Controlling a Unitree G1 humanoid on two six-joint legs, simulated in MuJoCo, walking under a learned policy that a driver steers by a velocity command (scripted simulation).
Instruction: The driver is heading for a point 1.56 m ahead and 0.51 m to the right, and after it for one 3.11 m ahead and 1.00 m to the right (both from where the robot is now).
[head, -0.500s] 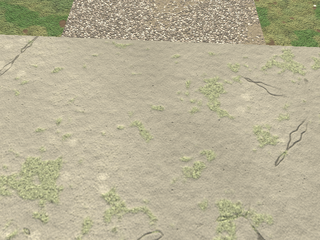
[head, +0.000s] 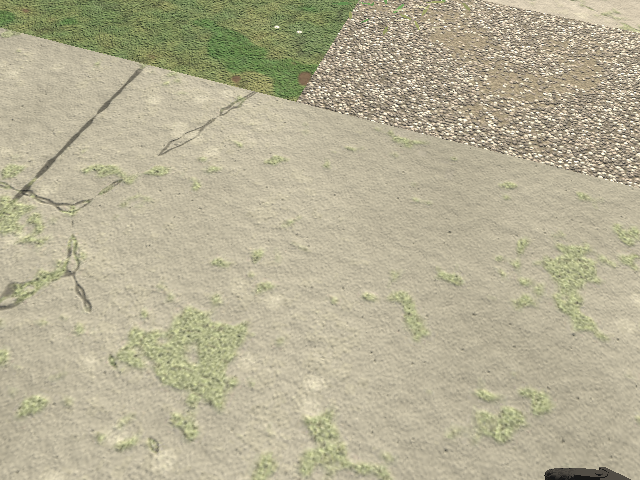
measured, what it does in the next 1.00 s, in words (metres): steps to the right, turning right: right foot, then left foot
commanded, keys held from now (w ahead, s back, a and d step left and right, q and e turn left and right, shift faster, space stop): e+shift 0.48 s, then w+e+shift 0.14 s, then w+shift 0.10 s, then w+q+shift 0.28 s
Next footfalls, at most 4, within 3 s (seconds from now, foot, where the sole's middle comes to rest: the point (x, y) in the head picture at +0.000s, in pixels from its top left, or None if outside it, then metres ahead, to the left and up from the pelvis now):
0.08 right None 0.03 -0.14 -0.77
0.42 left None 0.11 0.09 -0.77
0.94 right None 0.09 -0.27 -0.77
1.40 left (476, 470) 0.53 -0.31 -0.77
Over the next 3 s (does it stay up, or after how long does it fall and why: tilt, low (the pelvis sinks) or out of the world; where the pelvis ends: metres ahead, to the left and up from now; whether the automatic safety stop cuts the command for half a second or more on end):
stays up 1.82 -0.50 -0.01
